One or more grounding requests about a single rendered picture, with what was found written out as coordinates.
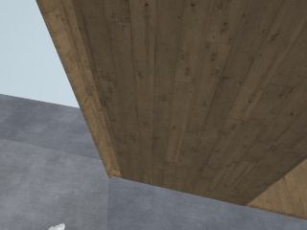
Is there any wardrobe door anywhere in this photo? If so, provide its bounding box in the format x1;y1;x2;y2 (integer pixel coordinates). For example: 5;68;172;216
71;0;307;207
55;0;120;172

